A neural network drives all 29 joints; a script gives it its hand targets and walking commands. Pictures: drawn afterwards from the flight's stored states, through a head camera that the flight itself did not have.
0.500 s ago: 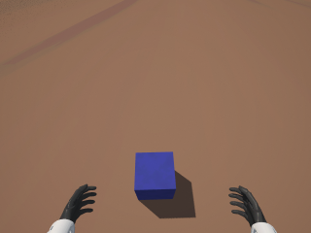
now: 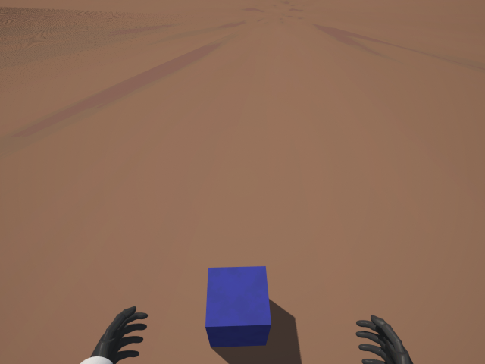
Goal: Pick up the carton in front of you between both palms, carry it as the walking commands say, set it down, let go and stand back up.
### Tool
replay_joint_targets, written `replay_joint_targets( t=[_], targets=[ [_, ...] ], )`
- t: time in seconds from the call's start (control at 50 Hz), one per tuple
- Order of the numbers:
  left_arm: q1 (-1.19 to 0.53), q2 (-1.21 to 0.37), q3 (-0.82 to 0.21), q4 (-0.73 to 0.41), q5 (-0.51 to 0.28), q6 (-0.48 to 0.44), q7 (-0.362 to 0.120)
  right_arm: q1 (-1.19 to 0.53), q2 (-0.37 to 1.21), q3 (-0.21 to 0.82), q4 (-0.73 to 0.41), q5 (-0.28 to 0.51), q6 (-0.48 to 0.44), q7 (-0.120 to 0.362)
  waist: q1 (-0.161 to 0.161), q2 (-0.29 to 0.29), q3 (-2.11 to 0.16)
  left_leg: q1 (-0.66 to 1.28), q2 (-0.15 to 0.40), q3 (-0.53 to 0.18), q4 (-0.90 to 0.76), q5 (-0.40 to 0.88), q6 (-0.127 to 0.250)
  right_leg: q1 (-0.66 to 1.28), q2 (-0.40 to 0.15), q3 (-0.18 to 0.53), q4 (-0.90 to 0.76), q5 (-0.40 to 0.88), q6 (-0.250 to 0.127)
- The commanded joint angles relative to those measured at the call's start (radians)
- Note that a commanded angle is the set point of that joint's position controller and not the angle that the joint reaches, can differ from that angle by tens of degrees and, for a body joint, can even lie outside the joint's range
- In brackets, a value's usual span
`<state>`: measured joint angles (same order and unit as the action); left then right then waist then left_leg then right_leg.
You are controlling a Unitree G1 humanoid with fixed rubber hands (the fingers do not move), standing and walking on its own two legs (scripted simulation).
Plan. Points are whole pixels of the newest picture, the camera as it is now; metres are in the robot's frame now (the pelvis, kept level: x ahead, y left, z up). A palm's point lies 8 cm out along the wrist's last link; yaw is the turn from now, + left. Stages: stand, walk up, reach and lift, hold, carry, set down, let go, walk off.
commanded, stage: stand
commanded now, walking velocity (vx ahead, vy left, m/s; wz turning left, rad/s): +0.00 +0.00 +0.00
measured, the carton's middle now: (237, 307) +0.45 +0.04 -0.65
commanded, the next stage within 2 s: none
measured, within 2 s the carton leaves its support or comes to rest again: neither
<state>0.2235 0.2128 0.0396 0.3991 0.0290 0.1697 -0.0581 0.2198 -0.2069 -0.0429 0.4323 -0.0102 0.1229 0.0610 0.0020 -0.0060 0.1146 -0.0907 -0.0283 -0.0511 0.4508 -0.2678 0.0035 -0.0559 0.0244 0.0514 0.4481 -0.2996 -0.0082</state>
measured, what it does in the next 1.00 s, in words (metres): stands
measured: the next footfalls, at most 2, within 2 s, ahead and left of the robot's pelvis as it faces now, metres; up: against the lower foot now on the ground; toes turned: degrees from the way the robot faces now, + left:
none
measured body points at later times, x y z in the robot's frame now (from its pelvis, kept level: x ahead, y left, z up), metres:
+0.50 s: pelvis +0.05 +0.01 -0.02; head +0.05 +0.01 +0.43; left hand +0.10 +0.28 -0.12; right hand +0.18 -0.24 -0.13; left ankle -0.01 +0.12 -0.74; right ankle -0.03 -0.12 -0.74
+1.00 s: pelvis +0.03 +0.01 -0.02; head +0.04 +0.02 +0.43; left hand +0.04 +0.29 -0.14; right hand +0.17 -0.23 -0.14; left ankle -0.01 +0.12 -0.74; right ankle -0.03 -0.12 -0.74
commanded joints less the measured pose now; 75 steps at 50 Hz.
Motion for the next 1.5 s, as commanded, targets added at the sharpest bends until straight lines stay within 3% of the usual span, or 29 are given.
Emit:
replay_joint_targets(
  t=[0.0, 0.02, 0.04, 0.06, 0.14, 0.18, 0.26, 0.36, 0.58, 0.96, 1.48],
  targets=[
    [0.011, 0.16, 0.038, 0.057, 0.018, -0.1, 0.064, 0.088, -0.175, -0.034, 0.112, -0.026, -0.109, -0.063, -0.005, -0.05, -0.067, -0.212, 0.099, -0.077, -0.082, -0.009, -0.042, -0.076, -0.089, -0.049, -0.035, -0.126, 0.048],
    [0.058, 0.162, 0.035, 0.049, 0.032, -0.146, 0.081, 0.067, -0.207, -0.038, 0.114, -0.043, -0.136, -0.08, 0.028, -0.011, -0.017, -0.264, 0.096, -0.106, -0.099, -0.13, -0.038, -0.12, -0.108, 0.008, -0.055, -0.206, 0.047],
    [0.043, 0.159, 0.031, 0.072, 0.034, -0.176, 0.087, 0.034, -0.176, -0.03, 0.121, -0.042, -0.158, -0.081, 0.019, -0.009, -0.01, -0.308, 0.088, -0.114, -0.092, -0.128, -0.035, -0.142, -0.12, 0.025, -0.045, -0.205, 0.041],
    [0.028, 0.156, 0.026, 0.08, 0.029, -0.2, 0.089, 0.035, -0.159, -0.022, 0.135, -0.035, -0.176, -0.077, 0.015, -0.001, -0.037, -0.317, 0.08, -0.118, -0.075, -0.082, -0.03, -0.138, -0.132, 0.04, -0.034, -0.18, 0.033],
    [0.026, 0.163, 0.019, 0.119, 0.006, -0.238, 0.088, 0.036, -0.15, -0.014, 0.188, -0.017, -0.22, -0.062, 0.021, 0.035, -0.241, -0.224, 0.082, -0.139, 0.028, 0.313, -0.001, -0.076, -0.13, 0.015, 0.05, 0.083, 0.028],
    [0.044, 0.168, 0.015, 0.136, 0.0, -0.236, 0.092, 0.066, -0.161, -0.014, 0.215, -0.016, -0.219, -0.067, 0.019, 0.02, -0.26, -0.224, 0.076, -0.141, 0.062, 0.381, 0.007, -0.071, -0.131, -0.002, 0.079, 0.185, 0.032],
    [0.088, 0.175, 0.009, 0.159, -0.004, -0.218, 0.1, 0.112, -0.166, -0.006, 0.246, -0.015, -0.202, -0.078, 0.017, -0.011, -0.236, -0.261, 0.059, -0.137, 0.108, 0.361, 0.017, -0.087, -0.144, -0.025, 0.108, 0.302, 0.025],
    [0.129, 0.181, 0.006, 0.179, -0.01, -0.202, 0.108, 0.13, -0.168, 0.0, 0.258, -0.014, -0.185, -0.086, 0.018, -0.012, -0.211, -0.275, 0.047, -0.142, 0.149, 0.369, 0.025, -0.112, -0.146, -0.059, 0.127, 0.35, 0.014],
    [0.177, 0.176, 0.003, 0.214, -0.012, -0.174, 0.116, 0.125, -0.165, 0.007, 0.259, -0.012, -0.155, -0.099, 0.021, 0.011, -0.188, -0.274, 0.032, -0.16, 0.181, 0.386, 0.039, -0.117, -0.131, -0.113, 0.131, 0.285, 0.002],
    [0.216, 0.188, 0.001, 0.255, -0.009, -0.146, 0.114, 0.117, -0.167, 0.012, 0.253, -0.012, -0.133, -0.102, 0.029, 0.027, -0.136, -0.303, 0.017, -0.196, 0.167, 0.315, 0.05, -0.102, -0.124, -0.129, 0.105, 0.128, -0.018],
    [0.218, 0.191, -0.006, 0.329, -0.007, -0.138, 0.104, 0.101, -0.165, 0.022, 0.254, -0.007, -0.124, -0.097, 0.033, 0.028, -0.106, -0.304, 0.016, -0.195, 0.146, 0.276, 0.044, -0.086, -0.135, -0.13, 0.065, 0.085, -0.035]
  ],
)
